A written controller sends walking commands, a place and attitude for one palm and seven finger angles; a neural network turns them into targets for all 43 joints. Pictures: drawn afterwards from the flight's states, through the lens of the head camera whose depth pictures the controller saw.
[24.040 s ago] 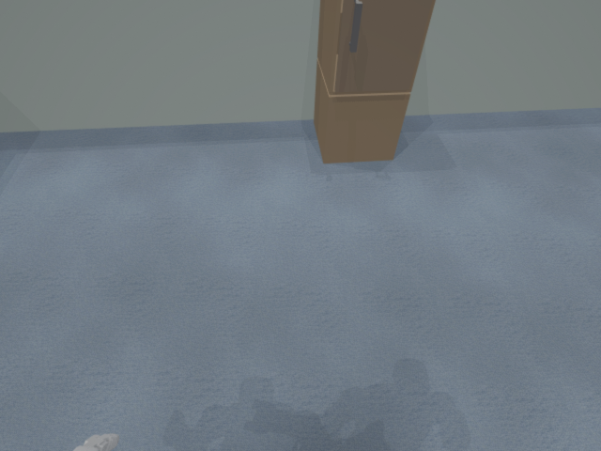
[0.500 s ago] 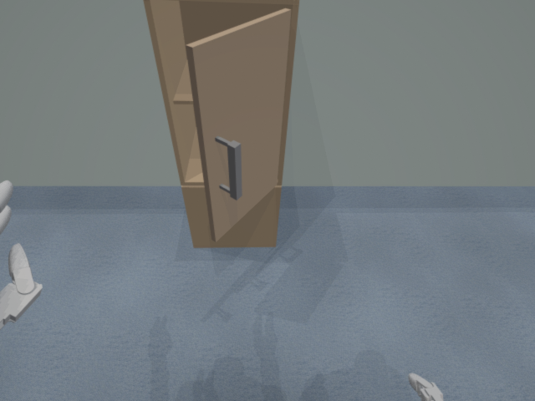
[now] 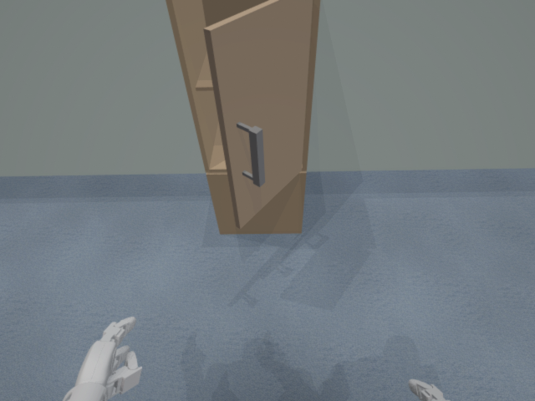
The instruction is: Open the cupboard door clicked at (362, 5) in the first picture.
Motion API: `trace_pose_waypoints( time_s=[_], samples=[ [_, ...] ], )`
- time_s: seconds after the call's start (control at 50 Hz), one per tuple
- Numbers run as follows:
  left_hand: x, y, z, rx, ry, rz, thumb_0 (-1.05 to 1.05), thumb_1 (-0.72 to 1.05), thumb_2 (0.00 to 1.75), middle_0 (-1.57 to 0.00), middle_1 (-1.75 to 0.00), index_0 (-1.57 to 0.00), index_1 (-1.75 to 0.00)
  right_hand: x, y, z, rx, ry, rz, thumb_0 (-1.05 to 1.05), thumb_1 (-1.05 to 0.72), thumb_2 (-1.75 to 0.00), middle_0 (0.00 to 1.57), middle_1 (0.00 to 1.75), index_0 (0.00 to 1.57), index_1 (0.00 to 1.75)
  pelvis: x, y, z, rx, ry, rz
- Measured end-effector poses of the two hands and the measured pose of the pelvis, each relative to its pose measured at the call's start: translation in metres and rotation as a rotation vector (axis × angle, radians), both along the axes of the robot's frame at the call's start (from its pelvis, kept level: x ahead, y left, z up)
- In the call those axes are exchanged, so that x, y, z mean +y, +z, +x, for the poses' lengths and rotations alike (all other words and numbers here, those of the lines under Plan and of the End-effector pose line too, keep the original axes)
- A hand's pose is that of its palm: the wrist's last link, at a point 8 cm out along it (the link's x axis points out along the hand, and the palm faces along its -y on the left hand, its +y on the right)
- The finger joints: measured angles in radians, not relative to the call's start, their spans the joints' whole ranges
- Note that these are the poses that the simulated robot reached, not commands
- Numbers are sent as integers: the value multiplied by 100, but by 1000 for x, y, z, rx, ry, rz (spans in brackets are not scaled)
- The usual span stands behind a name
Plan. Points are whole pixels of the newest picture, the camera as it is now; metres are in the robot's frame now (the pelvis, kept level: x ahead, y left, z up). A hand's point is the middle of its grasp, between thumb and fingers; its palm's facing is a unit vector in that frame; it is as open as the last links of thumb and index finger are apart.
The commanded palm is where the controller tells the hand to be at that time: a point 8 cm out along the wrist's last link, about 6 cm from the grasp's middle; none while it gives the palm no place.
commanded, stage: let the arm hang, fingers relaxed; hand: left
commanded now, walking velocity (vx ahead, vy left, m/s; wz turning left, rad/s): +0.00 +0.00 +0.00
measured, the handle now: (250, 155) +0.68 +0.08 -0.05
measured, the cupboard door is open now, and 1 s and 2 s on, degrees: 52 52 52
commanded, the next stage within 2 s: look to check the result in 0.92 s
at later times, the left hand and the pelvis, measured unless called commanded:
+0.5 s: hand out of the picture -0.03 +0.20 -0.15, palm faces +0.01 -0.96 -0.29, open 7.4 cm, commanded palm none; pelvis -0.02 -0.01 +0.02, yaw +0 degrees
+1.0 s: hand out of the picture +0.04 +0.18 -0.15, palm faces +0.00 -0.97 -0.25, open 7.4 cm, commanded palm none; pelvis -0.01 -0.02 +0.02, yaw +0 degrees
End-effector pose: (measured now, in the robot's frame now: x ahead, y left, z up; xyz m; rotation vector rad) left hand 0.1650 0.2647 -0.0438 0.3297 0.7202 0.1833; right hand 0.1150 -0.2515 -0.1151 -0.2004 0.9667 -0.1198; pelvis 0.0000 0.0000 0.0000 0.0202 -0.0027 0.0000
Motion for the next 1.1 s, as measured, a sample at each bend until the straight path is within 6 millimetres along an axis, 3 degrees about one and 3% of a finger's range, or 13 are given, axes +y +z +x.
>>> trace_pose_waypoints(
  time_s=[0.06, 0.1, 0.24, 0.38, 0.52, 0.86, 1.1],
  samples=[
    [-35, -57, -51, 283, -15, -121, 1, 91, 90, -19, -30, -19, -30, -4, -2, -23, 86, -34, -9, 1, -90, -90, 20, 30, 20, 30, -3, 3, -1, -14, -3, -4],
    [-55, -79, -86, 422, 3, -191, 1, 91, 90, -20, -30, -20, -30, -5, -1, -43, 158, -49, -20, 1, -90, -90, 20, 30, 20, 30, -5, 6, -2, -18, -5, -7],
    [-36, -86, -152, 584, 138, -174, -2, 99, 90, -21, -30, -20, -30, -1, -7, -107, 397, -61, -19, 1, -90, -90, 20, 30, 20, 30, -11, 13, -7, -18, 10, -25],
    [-19, -76, -191, 693, 187, -114, 0, 94, 90, -20, -30, -20, -30, 9, -17, -139, 473, -83, 29, 1, -90, -90, 20, 30, 20, 30, -11, 15, -12, -26, 8, -22],
    [-17, -70, -192, 681, 194, -95, 1, 91, 90, -20, -30, -20, -30, 13, -23, -145, 474, -85, 57, 1, -90, -90, 20, 30, 20, 30, -11, 15, -16, -29, 4, -18],
    [-37, -76, -138, 552, 124, -139, 1, 91, 90, -20, -30, -20, -30, -3, -16, -129, 408, -98, 20, 1, -90, -90, 20, 30, 20, 30, -15, 16, -15, -33, 0, -16],
    [-26, -72, -136, 572, 139, -111, 1, 91, 90, -20, -30, -20, -30, -11, -14, -114, 407, -89, 3, 1, -90, -90, 20, 30, 20, 30, -17, 17, -8, -28, 2, -17]
  ],
)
